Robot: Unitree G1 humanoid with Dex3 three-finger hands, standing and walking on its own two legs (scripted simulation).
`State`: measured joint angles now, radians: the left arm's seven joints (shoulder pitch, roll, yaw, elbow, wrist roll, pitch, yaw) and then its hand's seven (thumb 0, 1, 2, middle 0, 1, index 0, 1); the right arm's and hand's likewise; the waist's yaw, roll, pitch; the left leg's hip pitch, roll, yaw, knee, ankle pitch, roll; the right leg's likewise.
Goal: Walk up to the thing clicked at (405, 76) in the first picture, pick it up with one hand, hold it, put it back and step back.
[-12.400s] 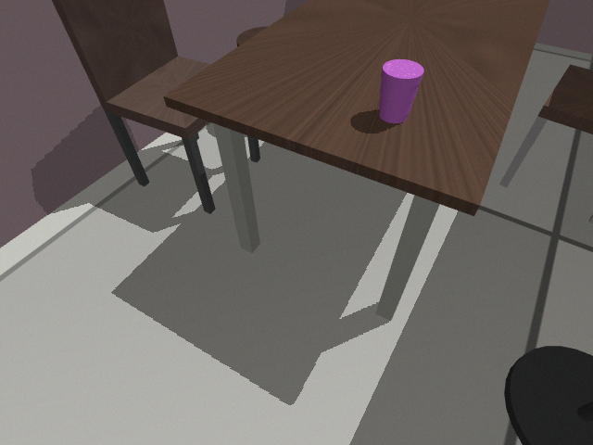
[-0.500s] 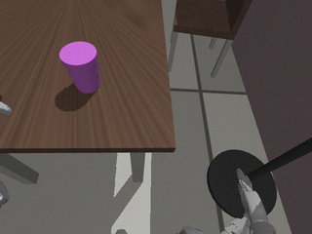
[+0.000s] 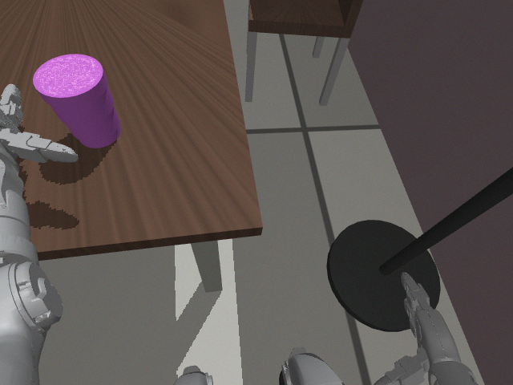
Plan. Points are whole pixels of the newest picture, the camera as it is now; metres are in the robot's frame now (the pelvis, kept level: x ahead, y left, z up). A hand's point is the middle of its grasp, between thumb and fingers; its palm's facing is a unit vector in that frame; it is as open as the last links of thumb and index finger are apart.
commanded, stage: close in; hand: left
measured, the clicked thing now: (85, 106) +0.55 +0.22 +0.08
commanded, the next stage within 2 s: rest palm in 0.16 s
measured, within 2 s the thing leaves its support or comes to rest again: leaves its support in 1.96 s
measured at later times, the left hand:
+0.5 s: hand (79, 113) +0.51 +0.21 +0.11, palm faces +0.18 -0.98 +0.02, open 17.6 cm
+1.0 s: hand (72, 99) +0.53 +0.22 +0.11, palm faces +0.21 -0.98 +0.01, open 15.5 cm
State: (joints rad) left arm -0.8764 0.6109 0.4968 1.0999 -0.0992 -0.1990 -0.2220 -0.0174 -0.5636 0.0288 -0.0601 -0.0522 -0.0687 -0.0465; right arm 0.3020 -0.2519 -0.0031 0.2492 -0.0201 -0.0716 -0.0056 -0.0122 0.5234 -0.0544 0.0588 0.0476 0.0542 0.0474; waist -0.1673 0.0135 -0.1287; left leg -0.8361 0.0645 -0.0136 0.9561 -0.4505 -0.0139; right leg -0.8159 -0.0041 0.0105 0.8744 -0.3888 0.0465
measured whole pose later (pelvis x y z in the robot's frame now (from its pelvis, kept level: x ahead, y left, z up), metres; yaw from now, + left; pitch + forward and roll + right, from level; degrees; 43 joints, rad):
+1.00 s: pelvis -0.01 -0.01 -0.01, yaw +0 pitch +20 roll -2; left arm -1.05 0.63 0.47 1.18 -0.03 -0.20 -0.10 -0.02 -0.58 0.16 -0.45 -0.32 -0.47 -0.31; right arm 0.32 -0.24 -0.02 0.13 -0.03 -0.03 0.02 -0.01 0.51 -0.05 0.06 0.05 0.06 0.05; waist -0.22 0.00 -0.09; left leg -0.91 0.07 -0.02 1.00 -0.45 -0.02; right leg -0.90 0.00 0.01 0.93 -0.39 0.04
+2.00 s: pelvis +0.01 -0.01 +0.01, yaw +1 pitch +15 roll -2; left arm -0.78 0.44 0.38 0.88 -0.09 -0.08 -0.08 -0.04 -0.61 1.01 -0.69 -1.02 -0.65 -1.06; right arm 0.31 -0.23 -0.04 0.24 0.00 -0.01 0.00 -0.01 0.51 -0.06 0.06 0.05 0.05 0.05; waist -0.13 0.01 -0.10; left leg -0.72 0.06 -0.01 0.91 -0.44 -0.02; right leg -0.71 -0.01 0.01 0.85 -0.40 0.04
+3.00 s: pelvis +0.00 +0.00 +0.03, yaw +1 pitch +7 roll -2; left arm -0.69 0.38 0.31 0.64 -0.12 0.12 -0.05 -0.04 -0.61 1.03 -0.66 -1.05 -0.62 -1.09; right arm 0.33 -0.22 -0.05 0.36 0.04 -0.14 -0.05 -0.01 0.52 -0.06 0.06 0.05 0.05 0.05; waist -0.06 0.05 -0.11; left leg -0.49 0.04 0.00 0.76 -0.38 -0.01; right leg -0.48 -0.03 0.01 0.69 -0.33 0.05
